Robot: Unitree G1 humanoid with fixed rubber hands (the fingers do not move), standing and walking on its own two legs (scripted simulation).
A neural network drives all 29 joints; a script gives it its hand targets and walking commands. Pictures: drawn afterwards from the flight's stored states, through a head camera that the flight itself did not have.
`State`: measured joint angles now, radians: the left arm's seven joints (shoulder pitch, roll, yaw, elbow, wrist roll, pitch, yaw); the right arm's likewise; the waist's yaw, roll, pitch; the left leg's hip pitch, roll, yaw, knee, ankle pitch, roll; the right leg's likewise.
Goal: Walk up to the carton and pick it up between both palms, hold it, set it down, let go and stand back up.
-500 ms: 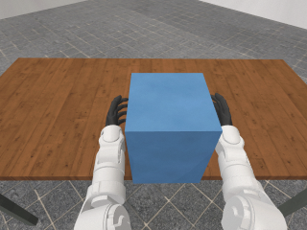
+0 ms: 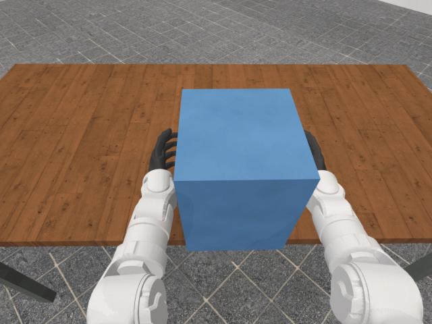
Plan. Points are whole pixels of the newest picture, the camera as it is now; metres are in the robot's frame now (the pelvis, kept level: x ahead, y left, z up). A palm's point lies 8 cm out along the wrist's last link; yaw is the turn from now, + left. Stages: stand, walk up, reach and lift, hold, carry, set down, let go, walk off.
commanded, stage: set down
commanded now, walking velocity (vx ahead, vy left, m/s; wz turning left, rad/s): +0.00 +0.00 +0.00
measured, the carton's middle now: (235, 174) +0.41 +0.00 +0.06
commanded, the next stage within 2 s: none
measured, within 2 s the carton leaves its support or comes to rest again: neither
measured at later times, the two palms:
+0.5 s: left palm (142, 157) +0.40 +0.18 +0.11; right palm (354, 141) +0.43 -0.21 +0.13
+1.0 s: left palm (121, 116) +0.41 +0.19 +0.19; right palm (359, 104) +0.45 -0.19 +0.21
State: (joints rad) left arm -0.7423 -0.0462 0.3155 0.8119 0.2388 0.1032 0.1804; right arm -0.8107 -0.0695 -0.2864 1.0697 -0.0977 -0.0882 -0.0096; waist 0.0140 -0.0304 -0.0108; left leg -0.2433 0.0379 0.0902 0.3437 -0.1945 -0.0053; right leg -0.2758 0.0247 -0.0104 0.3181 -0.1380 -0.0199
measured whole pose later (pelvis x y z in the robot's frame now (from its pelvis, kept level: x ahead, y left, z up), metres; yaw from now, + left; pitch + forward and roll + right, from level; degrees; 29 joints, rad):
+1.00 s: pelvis -0.02 -0.03 +0.00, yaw +3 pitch +10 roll +0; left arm -1.05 0.31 0.05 0.90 -0.22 0.40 0.14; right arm -1.14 -0.35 0.04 1.07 0.40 0.30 -0.10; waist 0.03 -0.02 -0.15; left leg -0.39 0.05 0.01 0.38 -0.16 -0.04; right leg -0.40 0.05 -0.05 0.35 -0.12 -0.06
